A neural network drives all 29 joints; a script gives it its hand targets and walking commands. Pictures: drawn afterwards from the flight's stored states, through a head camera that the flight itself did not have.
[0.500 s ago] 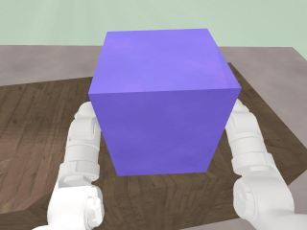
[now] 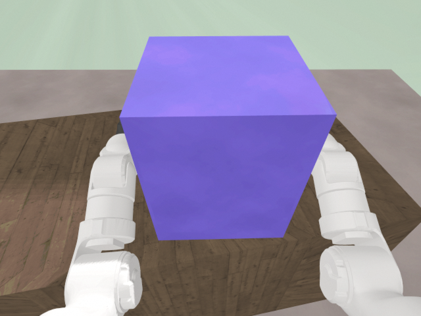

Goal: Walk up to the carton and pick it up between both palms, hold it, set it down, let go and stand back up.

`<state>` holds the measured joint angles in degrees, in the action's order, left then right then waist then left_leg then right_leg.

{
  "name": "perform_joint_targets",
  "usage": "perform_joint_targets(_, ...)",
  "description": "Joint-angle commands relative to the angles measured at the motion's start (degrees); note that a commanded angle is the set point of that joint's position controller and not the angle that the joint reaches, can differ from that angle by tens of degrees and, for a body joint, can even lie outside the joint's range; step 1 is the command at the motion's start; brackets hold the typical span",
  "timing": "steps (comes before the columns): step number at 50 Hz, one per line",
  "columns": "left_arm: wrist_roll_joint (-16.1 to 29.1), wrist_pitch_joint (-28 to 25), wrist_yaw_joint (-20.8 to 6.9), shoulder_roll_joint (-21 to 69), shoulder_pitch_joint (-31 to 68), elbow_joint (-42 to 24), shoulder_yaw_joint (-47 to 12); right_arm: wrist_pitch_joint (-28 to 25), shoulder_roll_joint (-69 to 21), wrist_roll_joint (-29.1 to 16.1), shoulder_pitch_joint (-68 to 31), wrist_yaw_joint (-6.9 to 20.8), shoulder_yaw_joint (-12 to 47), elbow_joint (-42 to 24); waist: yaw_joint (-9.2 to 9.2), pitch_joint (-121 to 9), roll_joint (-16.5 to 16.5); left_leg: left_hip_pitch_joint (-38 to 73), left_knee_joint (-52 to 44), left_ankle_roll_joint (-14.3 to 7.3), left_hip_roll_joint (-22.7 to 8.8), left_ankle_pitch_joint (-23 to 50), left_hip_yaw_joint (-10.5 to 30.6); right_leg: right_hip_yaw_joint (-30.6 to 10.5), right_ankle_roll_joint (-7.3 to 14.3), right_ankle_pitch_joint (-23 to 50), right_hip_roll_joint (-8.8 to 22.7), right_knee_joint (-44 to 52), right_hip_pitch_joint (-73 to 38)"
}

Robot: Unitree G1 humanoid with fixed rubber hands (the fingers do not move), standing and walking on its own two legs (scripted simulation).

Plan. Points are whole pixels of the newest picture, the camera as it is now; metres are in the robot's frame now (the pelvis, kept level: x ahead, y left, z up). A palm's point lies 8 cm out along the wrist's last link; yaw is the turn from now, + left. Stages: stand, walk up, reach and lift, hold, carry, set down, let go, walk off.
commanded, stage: reach and lift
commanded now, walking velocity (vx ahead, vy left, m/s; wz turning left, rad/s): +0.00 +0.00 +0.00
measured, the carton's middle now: (220, 143) +0.39 +0.00 +0.17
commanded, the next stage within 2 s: hold in 1.10 s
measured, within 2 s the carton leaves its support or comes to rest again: neither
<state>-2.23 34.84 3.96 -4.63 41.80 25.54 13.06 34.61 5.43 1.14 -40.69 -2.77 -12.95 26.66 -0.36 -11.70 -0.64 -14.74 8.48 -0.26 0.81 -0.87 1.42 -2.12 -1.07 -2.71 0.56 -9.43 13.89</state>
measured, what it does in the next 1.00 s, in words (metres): stands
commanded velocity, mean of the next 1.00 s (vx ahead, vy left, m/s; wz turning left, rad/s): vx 0.00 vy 0.00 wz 0.00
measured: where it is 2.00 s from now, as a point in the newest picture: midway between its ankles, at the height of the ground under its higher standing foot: outside the picture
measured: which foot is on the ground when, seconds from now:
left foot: down 0.00-1.00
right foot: down 0.00-1.00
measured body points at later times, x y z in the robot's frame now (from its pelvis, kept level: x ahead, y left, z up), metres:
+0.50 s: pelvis +0.02 -0.01 +0.00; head -0.01 -0.01 +0.45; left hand +0.38 +0.16 +0.18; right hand +0.39 -0.18 +0.17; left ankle +0.03 +0.11 -0.75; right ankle +0.01 -0.13 -0.75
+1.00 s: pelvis -0.01 +0.00 +0.00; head -0.04 +0.01 +0.45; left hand +0.36 +0.18 +0.18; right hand +0.37 -0.16 +0.17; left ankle +0.03 +0.11 -0.75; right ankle +0.01 -0.13 -0.75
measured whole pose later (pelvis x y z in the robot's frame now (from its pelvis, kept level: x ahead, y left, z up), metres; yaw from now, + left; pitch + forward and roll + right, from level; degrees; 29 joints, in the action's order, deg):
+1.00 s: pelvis -0.01 +0.00 +0.00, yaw -1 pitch +4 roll +0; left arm -1.4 42.1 3.3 -3.7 32.1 7.3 10.7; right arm 41.9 3.5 0.5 -31.4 -3.7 -10.6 8.6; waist -1.2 -9.1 -1.1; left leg -11.1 6.3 -0.4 0.8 0.5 0.9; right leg -2.6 -1.4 -1.1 0.6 -7.3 10.4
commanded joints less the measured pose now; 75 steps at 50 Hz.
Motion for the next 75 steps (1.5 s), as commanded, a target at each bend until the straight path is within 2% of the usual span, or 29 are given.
perform_joint_targets(1,6.21,-2.24,-7.79,32.85,34.95,-12.90,-21.80,-2.60,-31.30,-5.29,-37.20,7.84,21.94,-13.63,0.06,-21.82,1.01,14.11,1.03,2.61,1.33,6.79,-1.06,1.44,0.85,5.98,-2.95,0.76,-7.79)
perform_joint_targets(2,6.47,-2.07,-7.66,33.49,33.75,-13.48,-22.31,-2.61,-31.24,-5.82,-36.08,7.82,22.48,-14.76,-0.06,-22.22,1.92,15.06,1.48,2.78,1.35,9.86,-1.00,1.57,0.69,7.77,-3.07,0.79,-8.32)
perform_joint_targets(4,7.00,-2.03,-7.51,34.02,31.88,-15.34,-23.08,-2.77,-31.54,-6.20,-35.63,7.84,24.12,-18.03,0.21,-24.64,0.74,18.07,1.92,2.52,1.53,16.57,-0.59,1.14,0.65,13.66,-3.21,0.59,-10.04)
perform_joint_targets(6,7.08,-2.04,-7.17,33.52,30.63,-19.21,-24.22,-2.90,-32.58,-7.39,-34.11,7.78,26.41,-20.74,-0.87,-26.10,0.87,20.68,2.27,2.55,1.76,22.89,-0.65,1.08,0.12,19.72,-3.36,0.27,-12.37)
perform_joint_targets(10,9.81,-1.94,-6.12,34.05,29.33,-26.65,-29.03,-2.79,-33.09,-9.29,-31.65,7.35,30.32,-27.19,0.06,-27.72,-0.63,25.02,2.46,2.96,1.83,31.15,-0.08,0.66,-0.63,27.85,-3.66,-0.29,-15.49)
perform_joint_targets(12,10.39,-1.26,-5.67,35.21,27.29,-28.89,-30.90,-2.71,-33.01,-10.54,-30.77,7.23,31.48,-30.42,0.07,-27.93,1.47,26.98,2.68,3.26,1.96,33.30,-0.41,0.62,-0.76,28.91,-3.55,0.36,-14.50)
perform_joint_targets(13,10.51,-0.91,-5.60,35.38,26.12,-29.31,-31.01,-2.45,-32.89,-10.80,-31.03,7.13,32.65,-32.30,-0.63,-28.20,0.79,27.06,2.78,3.29,1.94,33.00,-0.24,0.81,-0.68,28.95,-3.68,0.55,-15.02)
perform_joint_targets(18,11.13,1.41,-4.84,33.07,24.18,-32.89,-33.11,-0.31,-31.92,-11.31,-29.07,6.52,33.99,-34.56,-0.56,-23.63,-0.44,24.16,0.98,3.30,1.92,28.18,-0.54,0.96,-1.30,25.65,-3.43,1.10,-15.54)
perform_joint_targets(20,10.66,2.74,-4.76,32.11,22.41,-32.22,-31.99,1.11,-30.35,-10.62,-27.35,6.20,32.65,-34.25,-0.47,-20.69,0.58,23.18,0.33,3.08,1.94,23.96,-1.07,0.69,-1.13,22.34,-3.21,1.66,-14.55)
perform_joint_targets(25,9.09,5.34,-5.68,29.16,21.23,-30.46,-28.18,3.94,-30.41,-8.76,-25.64,6.78,30.05,-31.46,-0.61,-15.02,-3.21,19.42,-2.33,1.80,1.90,11.84,-1.66,1.66,-1.90,12.95,-2.87,2.79,-13.52)
perform_joint_targets(27,8.22,6.00,-6.17,28.52,20.18,-28.98,-26.63,4.59,-28.96,-8.21,-24.48,6.89,28.31,-29.94,-1.02,-12.75,-1.28,16.84,-2.63,2.19,1.95,9.52,-1.84,1.84,-1.40,11.21,-2.75,3.04,-13.64)
perform_joint_targets(30,6.92,6.45,-7.31,27.29,20.68,-26.91,-25.00,4.78,-28.71,-7.41,-26.19,7.06,27.58,-30.64,-0.87,-11.01,-2.04,14.14,-3.49,1.37,2.55,3.81,-2.42,1.42,-2.03,8.18,-2.51,2.67,-13.10)
perform_joint_targets(31,6.88,6.21,-7.53,26.33,21.78,-28.89,-25.41,4.91,-29.42,-7.87,-25.90,7.24,27.37,-29.80,-1.41,-10.58,-1.68,13.37,-3.50,1.43,2.50,2.77,-2.42,1.58,-2.07,7.12,-2.61,2.50,-12.86)
perform_joint_targets(32,6.98,6.12,-7.83,26.87,21.56,-27.55,-25.55,4.82,-29.10,-7.58,-26.66,7.39,27.38,-31.25,-0.45,-13.18,-2.02,14.35,-3.34,1.68,2.41,2.16,-2.54,1.67,-1.91,5.84,-2.83,2.94,-12.63)
perform_joint_targets(37,8.71,4.58,-8.68,28.15,26.44,-31.20,-27.97,3.45,-30.69,-8.55,-28.92,7.29,28.24,-31.64,-0.76,-17.74,1.25,13.68,-2.25,1.31,1.86,2.85,-2.24,0.98,-1.60,5.32,-2.54,2.06,-13.01)
perform_joint_targets(42,9.57,3.59,-9.07,29.33,27.40,-31.58,-29.39,2.59,-31.33,-9.01,-31.59,6.86,29.93,-34.50,-0.63,-19.51,0.37,12.84,-1.43,1.34,1.82,0.35,-2.33,1.69,-1.69,1.86,-2.64,1.63,-10.40)
perform_joint_targets(44,9.09,3.63,-9.14,29.38,27.27,-31.57,-28.86,2.71,-31.21,-8.57,-30.16,6.81,29.27,-33.06,-0.64,-18.87,1.98,11.59,-1.54,1.77,1.82,0.15,-2.68,1.52,-1.33,1.23,-2.80,1.67,-10.45)
perform_joint_targets(45,9.16,4.03,-9.21,28.94,27.06,-30.18,-28.42,3.00,-31.46,-8.39,-30.61,6.77,29.19,-33.19,-0.81,-17.92,0.55,11.08,-2.13,1.90,1.52,-0.54,-2.36,2.08,-1.24,0.57,-2.95,1.63,-10.04)
perform_joint_targets(46,9.02,4.36,-9.22,28.63,26.37,-29.90,-28.04,3.16,-30.95,-8.53,-30.50,6.86,28.79,-32.77,-1.00,-17.77,1.16,11.09,-1.91,2.07,1.73,-1.02,-2.93,2.06,-1.32,0.36,-2.90,1.85,-9.60)
perform_joint_targets(51,7.43,5.24,-8.67,27.28,23.85,-27.52,-25.75,4.25,-27.87,-6.22,-26.94,7.95,25.57,-28.13,-0.38,-15.12,1.09,14.08,-2.28,3.17,1.04,-1.21,-2.04,2.47,-0.53,-1.98,-3.35,3.38,-8.80)
perform_joint_targets(58,7.76,4.67,-8.17,29.22,25.26,-27.53,-25.59,3.30,-26.23,-6.02,-28.34,8.67,24.04,-29.35,0.25,-14.90,2.14,16.88,-0.45,3.59,0.81,4.00,-1.36,2.48,0.15,0.24,-3.79,3.15,-7.35)
perform_joint_targets(60,8.21,4.17,-7.89,28.74,28.27,-30.58,-26.62,3.04,-27.08,-7.13,-29.24,8.87,24.60,-29.13,0.18,-17.13,3.57,18.36,0.44,3.88,0.99,7.79,-1.77,1.96,0.16,3.18,-3.52,3.16,-7.92)
perform_joint_targets(62,9.38,3.64,-7.51,29.34,28.54,-33.10,-28.11,2.66,-27.68,-7.77,-28.81,8.70,25.60,-30.45,0.42,-20.84,2.84,20.03,1.43,3.99,0.66,11.18,-1.32,2.02,0.15,5.05,-3.55,2.73,-8.33)
perform_joint_targets(64,9.41,3.54,-7.38,31.01,27.72,-32.98,-29.18,2.04,-27.69,-8.31,-30.00,8.25,26.46,-33.18,0.42,-24.18,3.72,21.33,2.23,4.42,0.74,16.00,-1.52,1.76,0.08,8.46,-3.60,2.51,-9.27)
perform_joint_targets(67,9.26,3.40,-6.80,30.10,26.02,-33.41,-28.89,1.74,-27.77,-9.07,-29.59,7.77,27.96,-35.22,-0.44,-26.07,2.59,23.16,2.91,4.91,1.11,20.98,-1.94,1.87,-0.12,12.48,-3.67,2.74,-11.79)
perform_joint_targets(68,8.78,3.72,-6.66,30.15,25.42,-33.51,-28.67,1.88,-27.64,-8.98,-28.59,7.79,27.64,-34.40,-0.79,-24.39,3.05,22.77,2.95,4.98,1.21,21.57,-2.04,1.80,0.05,13.26,-3.88,2.84,-11.67)
perform_joint_targets(70,8.36,4.35,-6.53,29.29,23.16,-31.86,-27.91,2.40,-27.19,-7.95,-27.92,7.89,28.23,-34.95,-0.72,-21.88,-0.23,22.15,1.76,4.77,1.24,21.10,-1.62,2.09,-0.16,14.40,-3.89,3.10,-13.22)
perform_joint_targets(72,7.86,5.03,-6.69,28.63,21.17,-30.86,-26.78,3.11,-26.45,-7.25,-26.77,7.95,27.63,-34.69,-0.85,-19.72,-0.82,21.08,0.57,4.32,1.36,20.65,-1.93,2.27,-0.75,15.22,-3.98,3.56,-14.70)
perform_joint_targets(75,6.16,5.83,-6.91,27.51,18.60,-29.49,-24.80,4.08,-25.95,-6.52,-23.52,8.11,25.40,-32.42,-0.79,-16.23,0.65,21.14,-0.82,3.87,1.72,20.48,-2.37,2.01,-0.98,17.43,-3.75,3.62,-16.12)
